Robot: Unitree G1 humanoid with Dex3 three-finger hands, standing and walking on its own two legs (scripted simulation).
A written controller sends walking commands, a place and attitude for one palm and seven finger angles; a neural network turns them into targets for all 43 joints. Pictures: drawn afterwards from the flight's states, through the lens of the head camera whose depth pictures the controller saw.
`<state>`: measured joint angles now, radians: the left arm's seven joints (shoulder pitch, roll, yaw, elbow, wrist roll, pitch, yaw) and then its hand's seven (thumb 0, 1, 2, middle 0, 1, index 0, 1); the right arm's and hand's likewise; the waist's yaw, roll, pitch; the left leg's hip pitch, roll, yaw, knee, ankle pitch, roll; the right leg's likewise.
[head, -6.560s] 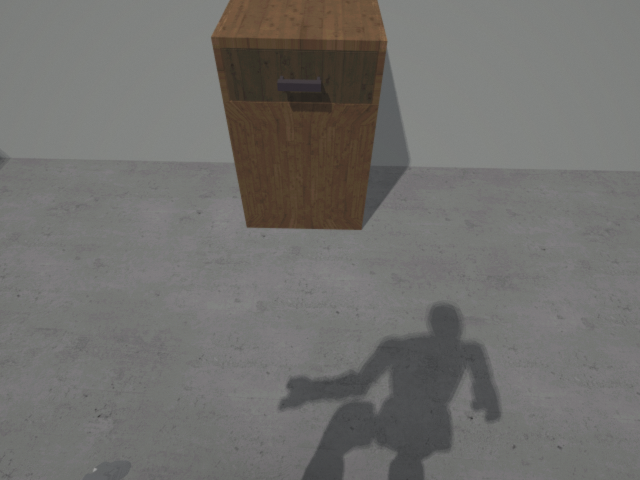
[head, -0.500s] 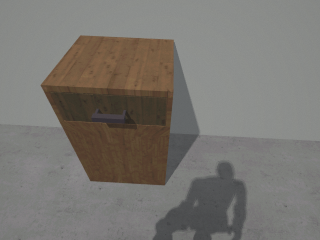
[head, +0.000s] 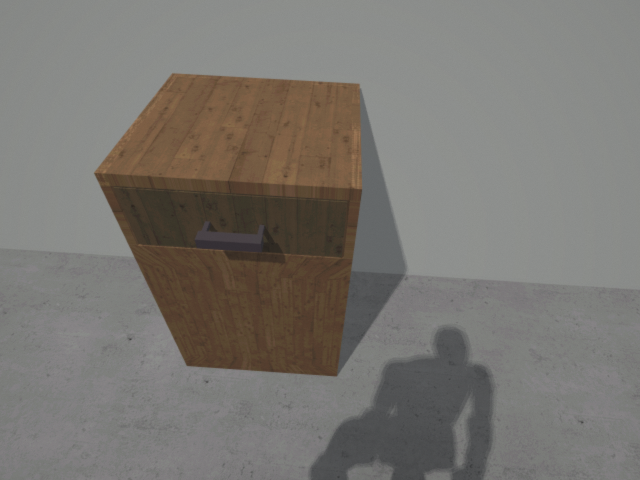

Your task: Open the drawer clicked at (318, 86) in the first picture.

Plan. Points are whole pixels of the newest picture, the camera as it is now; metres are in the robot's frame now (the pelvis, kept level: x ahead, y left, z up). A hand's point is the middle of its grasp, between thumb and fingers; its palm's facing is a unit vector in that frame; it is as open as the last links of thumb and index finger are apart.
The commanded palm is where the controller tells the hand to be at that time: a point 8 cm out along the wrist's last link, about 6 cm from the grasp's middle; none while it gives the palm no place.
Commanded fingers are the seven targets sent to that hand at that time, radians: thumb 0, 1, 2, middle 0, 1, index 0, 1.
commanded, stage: shuffle to correct the standing spot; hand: left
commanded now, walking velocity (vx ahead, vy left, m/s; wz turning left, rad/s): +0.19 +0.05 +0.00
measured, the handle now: (232, 234) +0.58 +0.22 -0.09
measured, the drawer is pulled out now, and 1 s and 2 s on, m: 0.00 0.00 0.00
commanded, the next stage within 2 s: come to a stop and stand still in 0.04 s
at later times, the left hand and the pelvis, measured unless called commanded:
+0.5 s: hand out of the picture +0.06 +0.18 -0.17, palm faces +0.04 -0.97 -0.22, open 7.3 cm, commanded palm none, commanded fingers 0.00 0.90 0.90 -0.20 -0.30 -0.20 -0.30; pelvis +0.05 +0.00 +0.00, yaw -1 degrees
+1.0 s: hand out of the picture -0.02 +0.14 -0.17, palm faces +0.03 -0.99 -0.17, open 7.3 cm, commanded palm none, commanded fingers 0.00 0.90 0.90 -0.20 -0.30 -0.20 -0.30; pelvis -0.01 -0.02 +0.01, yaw +0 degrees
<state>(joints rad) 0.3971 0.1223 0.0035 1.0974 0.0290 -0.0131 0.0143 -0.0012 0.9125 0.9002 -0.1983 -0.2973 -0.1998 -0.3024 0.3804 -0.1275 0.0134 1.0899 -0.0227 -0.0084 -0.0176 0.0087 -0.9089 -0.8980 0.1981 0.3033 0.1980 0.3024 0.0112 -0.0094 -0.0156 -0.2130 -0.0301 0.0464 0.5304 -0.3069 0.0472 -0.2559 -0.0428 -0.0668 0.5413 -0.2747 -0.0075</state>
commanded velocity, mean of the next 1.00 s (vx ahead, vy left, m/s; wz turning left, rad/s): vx -0.03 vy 0.00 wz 0.00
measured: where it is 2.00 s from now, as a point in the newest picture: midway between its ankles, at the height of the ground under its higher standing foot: outside the picture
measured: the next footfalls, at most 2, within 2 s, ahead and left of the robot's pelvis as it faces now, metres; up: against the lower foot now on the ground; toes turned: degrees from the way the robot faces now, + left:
none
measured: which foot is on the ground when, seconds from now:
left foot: down 0.00-1.00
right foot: down 0.00-1.00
